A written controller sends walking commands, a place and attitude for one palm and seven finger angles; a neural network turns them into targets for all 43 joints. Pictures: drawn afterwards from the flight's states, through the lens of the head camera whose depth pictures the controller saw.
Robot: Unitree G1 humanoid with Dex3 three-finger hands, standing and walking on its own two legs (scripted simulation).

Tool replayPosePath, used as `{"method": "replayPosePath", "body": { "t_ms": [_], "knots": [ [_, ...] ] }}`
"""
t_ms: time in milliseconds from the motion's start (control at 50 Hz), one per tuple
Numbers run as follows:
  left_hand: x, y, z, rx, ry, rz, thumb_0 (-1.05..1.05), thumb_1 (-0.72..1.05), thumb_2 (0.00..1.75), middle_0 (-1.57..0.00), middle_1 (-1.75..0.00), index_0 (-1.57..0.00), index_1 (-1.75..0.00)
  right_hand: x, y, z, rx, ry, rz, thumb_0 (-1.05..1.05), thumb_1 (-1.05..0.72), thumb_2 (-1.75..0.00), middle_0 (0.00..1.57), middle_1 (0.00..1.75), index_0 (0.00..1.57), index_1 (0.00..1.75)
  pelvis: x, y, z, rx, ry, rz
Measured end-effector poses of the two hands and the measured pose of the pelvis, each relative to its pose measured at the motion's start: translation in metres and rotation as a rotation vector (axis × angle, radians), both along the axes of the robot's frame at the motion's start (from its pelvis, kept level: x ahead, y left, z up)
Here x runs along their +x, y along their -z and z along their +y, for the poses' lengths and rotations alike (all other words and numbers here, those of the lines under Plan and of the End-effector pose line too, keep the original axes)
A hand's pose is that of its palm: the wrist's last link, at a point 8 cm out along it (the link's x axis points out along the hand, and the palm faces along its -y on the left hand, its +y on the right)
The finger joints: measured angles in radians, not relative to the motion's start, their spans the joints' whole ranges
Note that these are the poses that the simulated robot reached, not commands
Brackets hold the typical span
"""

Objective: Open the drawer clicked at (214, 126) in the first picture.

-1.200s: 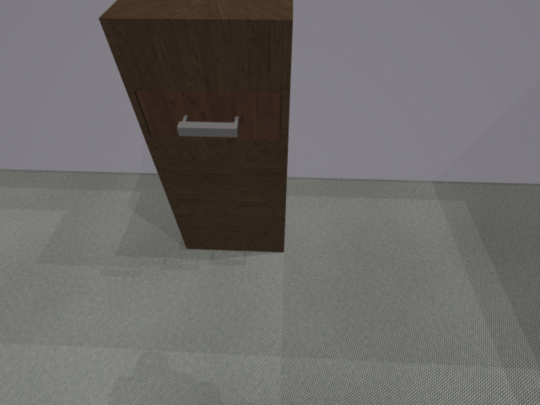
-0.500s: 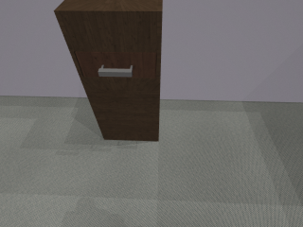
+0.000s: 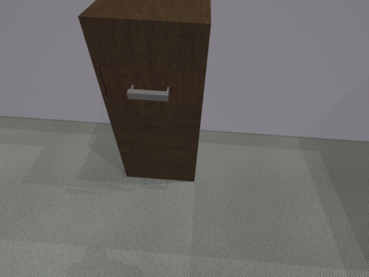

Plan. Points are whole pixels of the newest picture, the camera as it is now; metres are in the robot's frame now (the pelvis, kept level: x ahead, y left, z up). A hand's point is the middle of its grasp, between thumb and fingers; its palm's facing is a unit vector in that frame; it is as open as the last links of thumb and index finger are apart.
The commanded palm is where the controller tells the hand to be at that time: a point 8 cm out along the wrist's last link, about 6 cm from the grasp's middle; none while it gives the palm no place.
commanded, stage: take the last steps up to it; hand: left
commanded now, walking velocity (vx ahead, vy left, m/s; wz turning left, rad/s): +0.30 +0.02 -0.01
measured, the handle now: (149, 91) +0.79 +0.19 -0.06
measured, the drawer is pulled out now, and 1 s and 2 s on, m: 0.00 0.00 0.00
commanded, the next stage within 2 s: come to a stop and stand still in 0.52 s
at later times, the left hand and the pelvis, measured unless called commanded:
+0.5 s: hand (129, 246) +0.23 +0.16 -0.17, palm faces +0.04 -0.97 -0.24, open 7.3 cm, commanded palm none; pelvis +0.15 -0.03 -0.01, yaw +1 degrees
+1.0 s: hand (136, 224) +0.29 +0.15 -0.15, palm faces +0.08 -0.96 -0.26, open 7.3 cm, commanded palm none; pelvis +0.27 -0.04 +0.01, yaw +0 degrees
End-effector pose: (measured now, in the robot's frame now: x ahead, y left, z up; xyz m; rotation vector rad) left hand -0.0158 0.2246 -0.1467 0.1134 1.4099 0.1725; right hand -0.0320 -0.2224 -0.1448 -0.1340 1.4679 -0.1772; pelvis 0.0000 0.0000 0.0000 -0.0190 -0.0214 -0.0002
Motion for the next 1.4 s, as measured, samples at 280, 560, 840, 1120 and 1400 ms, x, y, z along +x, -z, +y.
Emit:
{"method": "replayPosePath", "body": {
  "t_ms": [280,560,840,1120,1400],
  "knots": [
    [0.102,-0.007,0.011,0.0,0.05,0.003,0.03,0.95,0.9,-0.2,-0.3,-0.2,-0.3,-0.017,-0.016,0.052,0.076,0.093,0.183,0.0,-0.91,-0.9,0.2,0.3,0.2,0.29,0.073,-0.004,0.007,0.019,0.008,0.024],
    [0.244,-0.003,-0.027,0.036,0.052,-0.162,0.0,0.93,0.9,-0.2,-0.3,-0.2,-0.3,0.139,0.006,-0.025,0.029,0.059,0.09,0.01,-0.91,-0.9,0.2,0.3,0.2,0.29,0.168,0.007,-0.032,0.013,-0.019,0.021],
    [0.284,-0.01,-0.033,0.041,-0.012,-0.05,0.0,0.93,0.9,-0.2,-0.3,-0.2,-0.3,0.353,-0.004,-0.039,-0.006,-0.055,-0.219,0.0,-0.93,-0.9,0.2,0.3,0.2,0.29,0.254,-0.003,-0.04,0.044,-0.005,0.023],
    [0.298,-0.006,-0.006,0.09,0.002,0.011,0.0,0.91,0.9,-0.2,-0.3,-0.2,-0.3,0.397,-0.001,-0.051,-0.041,-0.07,-0.205,0.01,-0.91,-0.9,0.2,0.3,0.2,0.29,0.272,0.004,-0.027,0.042,0.01,0.042],
    [0.351,-0.015,-0.023,0.073,0.07,-0.141,0.0,0.91,0.9,-0.2,-0.3,-0.2,-0.3,0.306,-0.001,-0.048,-0.013,-0.032,-0.067,0.01,-0.92,-0.9,0.2,0.3,0.2,0.29,0.257,-0.002,-0.045,0.011,0.007,0.028]
  ]
}}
